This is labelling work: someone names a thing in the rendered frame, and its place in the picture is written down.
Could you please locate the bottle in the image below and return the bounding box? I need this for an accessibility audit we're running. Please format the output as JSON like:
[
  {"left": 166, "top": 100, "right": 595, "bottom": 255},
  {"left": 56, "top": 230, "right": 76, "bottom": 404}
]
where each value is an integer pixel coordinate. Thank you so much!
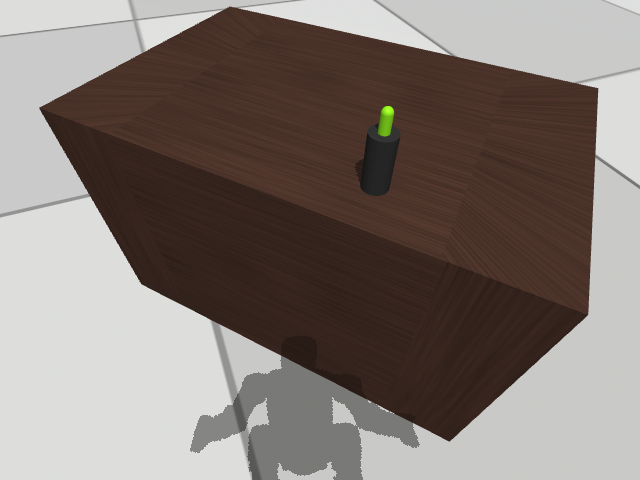
[{"left": 360, "top": 106, "right": 401, "bottom": 196}]

